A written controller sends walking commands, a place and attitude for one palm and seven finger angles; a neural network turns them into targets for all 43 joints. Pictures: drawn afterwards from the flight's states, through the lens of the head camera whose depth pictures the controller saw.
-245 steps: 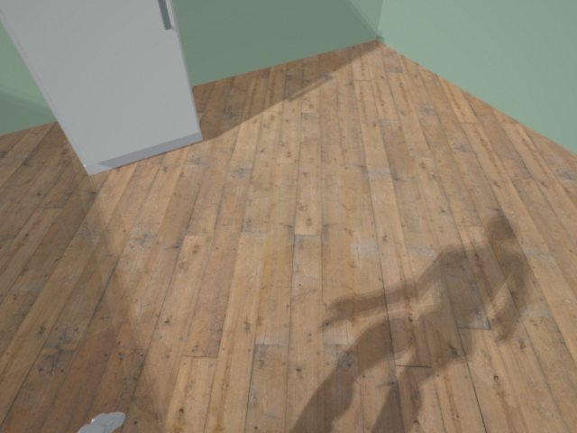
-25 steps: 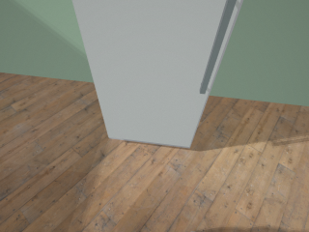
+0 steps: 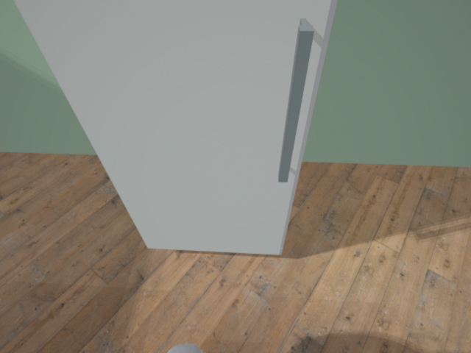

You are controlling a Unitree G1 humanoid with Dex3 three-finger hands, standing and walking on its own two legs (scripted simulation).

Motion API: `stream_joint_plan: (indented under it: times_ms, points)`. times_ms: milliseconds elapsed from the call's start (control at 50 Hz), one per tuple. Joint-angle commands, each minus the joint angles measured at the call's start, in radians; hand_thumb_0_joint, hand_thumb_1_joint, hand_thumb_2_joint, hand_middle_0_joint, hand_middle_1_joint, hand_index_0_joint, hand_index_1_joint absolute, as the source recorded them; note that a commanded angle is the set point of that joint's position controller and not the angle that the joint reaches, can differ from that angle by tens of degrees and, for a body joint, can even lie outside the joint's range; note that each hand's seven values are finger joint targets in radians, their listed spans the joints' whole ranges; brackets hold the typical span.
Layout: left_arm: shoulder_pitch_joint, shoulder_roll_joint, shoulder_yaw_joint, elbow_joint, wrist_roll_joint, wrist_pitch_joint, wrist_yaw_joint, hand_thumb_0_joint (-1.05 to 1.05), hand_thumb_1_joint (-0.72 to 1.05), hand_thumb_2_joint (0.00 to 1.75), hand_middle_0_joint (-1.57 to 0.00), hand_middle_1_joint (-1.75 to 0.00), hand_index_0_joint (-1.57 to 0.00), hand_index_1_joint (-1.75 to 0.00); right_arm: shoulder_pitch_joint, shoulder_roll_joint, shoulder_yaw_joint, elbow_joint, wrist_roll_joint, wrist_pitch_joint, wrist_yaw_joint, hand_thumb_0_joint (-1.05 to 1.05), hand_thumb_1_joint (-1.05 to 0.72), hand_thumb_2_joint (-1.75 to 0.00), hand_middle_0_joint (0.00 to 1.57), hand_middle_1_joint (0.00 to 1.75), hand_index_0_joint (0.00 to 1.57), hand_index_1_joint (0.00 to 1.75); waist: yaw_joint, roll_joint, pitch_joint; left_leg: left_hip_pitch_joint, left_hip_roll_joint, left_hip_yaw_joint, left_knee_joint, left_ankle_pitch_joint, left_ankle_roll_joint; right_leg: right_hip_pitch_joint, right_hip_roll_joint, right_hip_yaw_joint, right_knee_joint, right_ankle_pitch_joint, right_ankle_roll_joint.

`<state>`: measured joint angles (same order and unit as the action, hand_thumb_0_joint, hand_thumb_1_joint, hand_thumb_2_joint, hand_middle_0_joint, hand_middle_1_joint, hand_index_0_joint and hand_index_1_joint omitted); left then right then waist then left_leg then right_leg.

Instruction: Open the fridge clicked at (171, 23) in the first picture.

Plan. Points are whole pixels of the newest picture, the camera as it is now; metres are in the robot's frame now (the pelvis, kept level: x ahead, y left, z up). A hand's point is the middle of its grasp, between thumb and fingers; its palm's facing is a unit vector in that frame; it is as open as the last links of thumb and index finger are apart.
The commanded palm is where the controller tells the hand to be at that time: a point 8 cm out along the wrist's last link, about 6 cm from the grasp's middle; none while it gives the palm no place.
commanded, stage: take the last steps up to it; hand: right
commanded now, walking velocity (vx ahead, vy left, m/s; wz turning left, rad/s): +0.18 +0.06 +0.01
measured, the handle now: (291, 115) +0.60 -0.09 +0.08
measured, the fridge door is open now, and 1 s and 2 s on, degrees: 0 0 0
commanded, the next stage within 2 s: come to a stop and stand still in 0.10 s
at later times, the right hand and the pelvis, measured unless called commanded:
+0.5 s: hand (316, 347) +0.18 -0.14 -0.18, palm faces +0.07 +0.97 -0.22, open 7.2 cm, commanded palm none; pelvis +0.09 +0.04 -0.01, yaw -1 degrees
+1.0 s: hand out of the picture +0.05 -0.19 -0.18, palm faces +0.04 +0.97 -0.23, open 7.4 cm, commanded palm none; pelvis +0.06 +0.00 -0.01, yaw +0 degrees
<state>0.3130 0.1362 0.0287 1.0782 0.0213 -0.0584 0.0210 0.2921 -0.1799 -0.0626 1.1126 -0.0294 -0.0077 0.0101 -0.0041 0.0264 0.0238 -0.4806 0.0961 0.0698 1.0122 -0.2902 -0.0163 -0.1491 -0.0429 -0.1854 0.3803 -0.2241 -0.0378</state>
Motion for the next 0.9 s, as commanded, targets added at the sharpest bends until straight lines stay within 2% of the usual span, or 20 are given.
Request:
stream_joint_plan:
  times_ms: [0,100,160,180,200,220,260,320,420,480,540,560,580,600,620,640,660,700,820,880]
  points:
    - [0.100,0.124,0.028,0.006,0.001,-0.015,0.009,0.00,0.90,0.90,-0.20,-0.30,-0.20,-0.30,-0.044,-0.004,0.004,-0.072,0.005,-0.009,-0.001,0.00,-0.90,-0.90,0.20,0.30,0.20,0.30,0.019,-0.132,0.042,-0.063,0.033,0.000,-0.132,0.027,-0.016,0.064,-0.262,0.159,-0.185,0.280,-0.103]
    - [0.124,0.125,0.039,0.037,0.009,0.005,0.005,0.00,0.90,0.90,-0.20,-0.30,-0.20,-0.30,-0.115,0.004,0.008,-0.095,0.004,-0.018,-0.004,0.00,-0.90,-0.90,0.20,0.30,0.20,0.30,0.042,-0.168,0.066,0.048,-0.013,0.056,-0.354,0.013,-0.001,0.041,-0.260,0.153,-0.109,0.279,-0.094]
    - [0.104,0.106,0.037,0.043,0.002,0.011,0.004,0.00,0.90,0.90,-0.20,-0.30,-0.20,-0.30,0.017,-0.030,-0.004,-0.048,0.003,-0.035,-0.009,0.00,-0.90,-0.90,0.20,0.30,0.20,0.30,-0.027,-0.105,0.008,0.310,-0.044,0.079,-0.555,0.150,0.017,-0.031,-0.193,0.102,0.067,0.202,-0.031]
    - [0.113,0.066,0.030,0.041,-0.005,0.008,-0.002,0.00,0.90,0.90,-0.20,-0.30,-0.20,-0.30,0.095,-0.089,-0.014,-0.024,0.000,-0.045,-0.018,0.00,-0.90,-0.90,0.20,0.30,0.20,0.30,-0.058,0.021,-0.033,0.495,0.058,-0.047,-0.575,0.239,0.052,-0.183,-0.138,0.059,0.229,0.102,0.006]
    - [0.128,0.008,0.014,0.021,-0.012,0.005,-0.005,0.00,0.90,0.90,-0.20,-0.30,-0.20,-0.30,0.174,-0.163,-0.026,0.000,0.002,-0.054,-0.030,0.00,-0.90,-0.90,0.20,0.30,0.20,0.30,-0.070,0.220,-0.091,0.619,0.279,-0.272,-0.627,0.507,0.136,-0.333,-0.027,-0.008,0.428,-0.231,0.054]
    - [0.111,0.033,0.012,0.011,-0.017,0.024,0.006,0.00,0.90,0.90,-0.20,-0.30,-0.20,-0.30,0.176,-0.172,-0.016,-0.007,0.016,-0.054,-0.033,0.00,-0.90,-0.90,0.20,0.30,0.20,0.30,-0.065,0.180,-0.124,0.523,0.343,-0.318,-0.674,0.658,0.201,-0.276,-0.029,0.092,0.542,-0.411,0.062]
    - [0.096,0.024,0.010,0.028,-0.018,0.042,0.014,0.00,0.90,0.90,-0.20,-0.30,-0.20,-0.30,0.012,-0.116,0.001,-0.037,0.011,-0.051,-0.047,0.00,-0.90,-0.90,0.20,0.30,0.20,0.30,-0.015,0.146,-0.069,0.385,0.301,-0.235,-0.656,0.793,0.213,-0.241,-0.068,0.164,0.558,-0.351,0.071]
    - [0.092,0.003,0.013,0.045,-0.023,0.076,0.014,0.00,0.90,0.90,-0.20,-0.30,-0.20,-0.30,-0.067,-0.102,-0.005,-0.077,0.004,-0.027,-0.063,0.00,-0.90,-0.90,0.20,0.30,0.20,0.30,0.007,0.068,-0.057,0.302,0.252,-0.119,-0.628,0.801,0.194,-0.194,-0.046,0.149,0.506,-0.277,0.080]
    - [0.009,0.050,0.034,-0.029,-0.011,0.103,0.002,0.00,0.90,0.90,-0.20,-0.30,-0.20,-0.30,-0.089,-0.147,-0.026,-0.117,0.000,0.004,-0.066,0.00,-0.90,-0.90,0.20,0.30,0.20,0.30,-0.012,0.110,-0.033,0.261,0.263,-0.122,-0.647,0.662,0.210,-0.231,-0.019,0.145,0.527,-0.231,0.091]
    - [-0.007,0.059,0.037,-0.061,-0.013,0.099,-0.003,0.00,0.90,0.90,-0.20,-0.30,-0.20,-0.30,-0.120,-0.159,-0.031,-0.139,-0.006,0.012,-0.064,0.00,-0.90,-0.90,0.20,0.30,0.20,0.30,0.001,0.145,-0.047,0.249,0.249,-0.116,-0.642,0.541,0.201,-0.191,-0.018,0.142,0.429,-0.207,0.088]
    - [0.029,0.072,0.031,-0.062,-0.009,0.083,-0.005,0.00,0.90,0.90,-0.20,-0.30,-0.20,-0.30,-0.134,-0.157,-0.028,-0.148,0.003,0.019,-0.057,0.00,-0.90,-0.90,0.20,0.30,0.20,0.30,0.028,0.129,-0.070,0.205,0.183,-0.078,-0.582,0.348,0.131,-0.046,-0.001,0.103,0.171,-0.017,0.083]
    - [0.036,0.096,0.032,-0.061,-0.007,0.074,-0.006,0.00,0.90,0.90,-0.20,-0.30,-0.20,-0.30,-0.123,-0.137,-0.022,-0.147,0.010,0.024,-0.053,0.00,-0.90,-0.90,0.20,0.30,0.20,0.30,0.032,0.063,-0.072,0.151,0.147,-0.064,-0.529,0.241,0.093,0.030,-0.024,0.124,0.069,0.062,0.071]
    - [0.028,0.153,0.040,-0.078,-0.001,0.063,-0.006,0.00,0.90,0.90,-0.20,-0.30,-0.20,-0.30,-0.098,-0.091,-0.013,-0.158,0.012,0.032,-0.047,0.00,-0.90,-0.90,0.20,0.30,0.20,0.30,0.021,-0.147,-0.074,0.110,0.047,0.004,-0.426,0.036,0.031,0.023,-0.166,0.298,-0.026,0.168,0.020]
    - [-0.030,0.213,0.044,-0.110,0.006,0.064,-0.005,0.00,0.90,0.90,-0.20,-0.30,-0.20,-0.30,-0.083,-0.053,-0.005,-0.164,0.016,0.039,-0.047,0.00,-0.90,-0.90,0.20,0.30,0.20,0.30,0.005,-0.321,-0.027,0.123,-0.029,0.038,-0.319,-0.170,-0.010,-0.108,-0.297,0.428,-0.133,0.201,-0.065]
    - [-0.076,0.207,0.043,-0.121,0.008,0.062,0.004,0.00,0.90,0.90,-0.20,-0.30,-0.20,-0.30,-0.116,-0.079,-0.006,-0.157,0.008,0.051,-0.052,0.00,-0.90,-0.90,0.20,0.30,0.20,0.30,0.023,-0.328,0.008,0.137,-0.040,-0.033,-0.175,-0.246,-0.007,-0.187,-0.299,0.460,-0.202,0.130,-0.089]
    - [-0.114,0.200,0.036,-0.129,0.009,0.062,0.013,0.00,0.90,0.90,-0.20,-0.30,-0.20,-0.30,-0.107,-0.084,-0.010,-0.147,0.007,0.055,-0.048,0.00,-0.90,-0.90,0.20,0.30,0.20,0.30,0.001,-0.272,0.033,0.126,-0.036,-0.080,-0.098,-0.221,0.003,-0.202,-0.275,0.431,-0.200,0.084,-0.094]
    - [-0.149,0.188,0.028,-0.129,0.007,0.061,0.016,0.00,0.90,0.90,-0.20,-0.30,-0.20,-0.30,-0.070,-0.081,-0.011,-0.125,0.005,0.053,-0.043,0.00,-0.90,-0.90,0.20,0.30,0.20,0.30,-0.022,-0.240,0.028,0.100,-0.040,-0.093,-0.062,-0.176,0.005,-0.165,-0.239,0.370,-0.176,0.079,-0.087]
    - [-0.149,0.173,0.023,-0.127,0.001,0.052,0.019,0.00,0.90,0.90,-0.20,-0.30,-0.20,-0.30,-0.027,-0.074,-0.003,-0.100,0.004,0.044,-0.037,0.00,-0.90,-0.90,0.20,0.30,0.20,0.30,-0.024,-0.161,-0.019,0.076,-0.036,-0.083,-0.066,-0.140,-0.006,-0.058,-0.207,0.301,-0.139,0.188,-0.094]
    - [-0.066,0.174,0.034,-0.065,-0.007,0.051,0.014,0.00,0.90,0.90,-0.20,-0.30,-0.20,-0.30,-0.021,-0.047,0.026,-0.079,0.009,0.034,-0.043,0.00,-0.90,-0.90,0.20,0.30,0.20,0.30,0.019,-0.136,-0.066,0.162,-0.028,-0.042,-0.376,-0.157,-0.022,0.079,-0.215,0.314,-0.117,0.257,-0.118]
    - [-0.073,0.157,0.030,-0.041,-0.017,0.050,0.009,0.00,0.90,0.90,-0.20,-0.30,-0.20,-0.30,0.062,-0.054,0.032,-0.034,0.011,0.020,-0.050,0.00,-0.90,-0.90,0.20,0.30,0.20,0.30,-0.011,-0.100,-0.061,0.296,-0.025,-0.041,-0.647,0.044,-0.013,0.025,-0.166,0.280,-0.067,0.211,-0.064]
